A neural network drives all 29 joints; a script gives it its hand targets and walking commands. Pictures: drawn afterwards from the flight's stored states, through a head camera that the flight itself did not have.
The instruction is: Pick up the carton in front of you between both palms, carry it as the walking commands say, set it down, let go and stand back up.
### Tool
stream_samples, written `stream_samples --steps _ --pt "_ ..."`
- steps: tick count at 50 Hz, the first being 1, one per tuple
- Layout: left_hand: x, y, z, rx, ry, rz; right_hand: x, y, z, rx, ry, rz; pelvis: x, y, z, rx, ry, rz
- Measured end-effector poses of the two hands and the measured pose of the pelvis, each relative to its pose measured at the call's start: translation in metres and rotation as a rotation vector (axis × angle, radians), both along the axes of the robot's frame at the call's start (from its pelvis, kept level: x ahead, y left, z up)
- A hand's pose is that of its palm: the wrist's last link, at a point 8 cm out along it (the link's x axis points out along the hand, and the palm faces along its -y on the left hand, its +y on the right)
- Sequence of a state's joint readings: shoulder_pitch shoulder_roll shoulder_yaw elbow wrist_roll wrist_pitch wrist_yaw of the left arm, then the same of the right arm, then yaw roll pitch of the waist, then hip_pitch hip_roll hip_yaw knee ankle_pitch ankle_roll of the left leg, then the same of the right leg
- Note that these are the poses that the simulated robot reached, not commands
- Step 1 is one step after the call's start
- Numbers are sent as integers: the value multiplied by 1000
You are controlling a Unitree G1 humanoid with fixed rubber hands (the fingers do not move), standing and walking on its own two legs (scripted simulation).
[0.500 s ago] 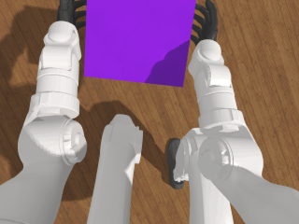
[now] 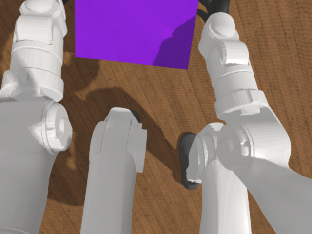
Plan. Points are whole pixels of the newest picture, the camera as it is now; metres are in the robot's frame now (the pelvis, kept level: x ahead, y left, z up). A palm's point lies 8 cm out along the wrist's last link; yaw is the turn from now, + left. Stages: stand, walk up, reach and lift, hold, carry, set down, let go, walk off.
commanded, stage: set down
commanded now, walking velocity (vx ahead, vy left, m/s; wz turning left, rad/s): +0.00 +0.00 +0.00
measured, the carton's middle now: (136, 17) +0.52 +0.16 -0.25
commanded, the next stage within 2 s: none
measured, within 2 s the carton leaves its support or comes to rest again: rests again in 0.34 s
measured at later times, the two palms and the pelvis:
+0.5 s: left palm out of the picture +0.51 +0.31 -0.17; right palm (211, 11) +0.55 +0.01 -0.17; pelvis +0.01 +0.00 -0.01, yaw +0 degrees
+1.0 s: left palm (52, 16) +0.47 +0.33 -0.21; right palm (222, 26) +0.54 -0.03 -0.20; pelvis +0.01 +0.00 -0.01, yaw +0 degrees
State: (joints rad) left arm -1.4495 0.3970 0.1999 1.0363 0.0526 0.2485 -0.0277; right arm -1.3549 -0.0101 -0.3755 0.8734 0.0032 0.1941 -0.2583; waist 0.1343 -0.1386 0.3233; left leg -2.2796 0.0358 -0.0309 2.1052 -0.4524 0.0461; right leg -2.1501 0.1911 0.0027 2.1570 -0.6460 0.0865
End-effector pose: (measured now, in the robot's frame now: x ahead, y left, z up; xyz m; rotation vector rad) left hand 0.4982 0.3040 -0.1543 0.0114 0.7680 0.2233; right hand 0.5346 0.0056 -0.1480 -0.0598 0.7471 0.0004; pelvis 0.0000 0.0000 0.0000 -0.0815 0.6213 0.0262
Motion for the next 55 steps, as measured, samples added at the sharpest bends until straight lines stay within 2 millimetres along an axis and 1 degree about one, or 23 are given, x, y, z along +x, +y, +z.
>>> stream_samples --steps 12,31,39,43,45,48,50,53,55 --pt "-1 5 -6 -4 19 -2 4 1 -5 43 -2 37 -3 -5 -6 16 -17 -12" --pt "11 11 -20 -12 30 -5 16 2 -24 97 -38 65 10 -1 -11 17 28 -18" --pt "10 11 -21 -21 23 2 17 1 -24 92 -42 87 11 -3 -12 17 27 -18" --pt "8 11 -24 -31 5 12 17 -1 -26 53 -39 127 11 -4 -12 17 10 -12" --pt "-1 11 -33 -34 26 21 11 -7 -34 17 -7 144 10 -4 -11 15 -1 -8" --pt "-20 16 -50 -22 55 67 4 -25 -45 -21 18 120 8 -3 -11 12 -16 -7" --pt "-28 23 -57 -6 53 91 1 -39 -50 -33 21 102 6 -3 -11 13 -28 -9" --pt "-32 33 -58 9 28 109 0 -51 -52 -36 10 88 2 -2 -13 17 -51 -13" --pt "-29 38 -52 8 2 115 1 -52 -49 -33 -5 88 -1 -2 -14 18 -67 -11"
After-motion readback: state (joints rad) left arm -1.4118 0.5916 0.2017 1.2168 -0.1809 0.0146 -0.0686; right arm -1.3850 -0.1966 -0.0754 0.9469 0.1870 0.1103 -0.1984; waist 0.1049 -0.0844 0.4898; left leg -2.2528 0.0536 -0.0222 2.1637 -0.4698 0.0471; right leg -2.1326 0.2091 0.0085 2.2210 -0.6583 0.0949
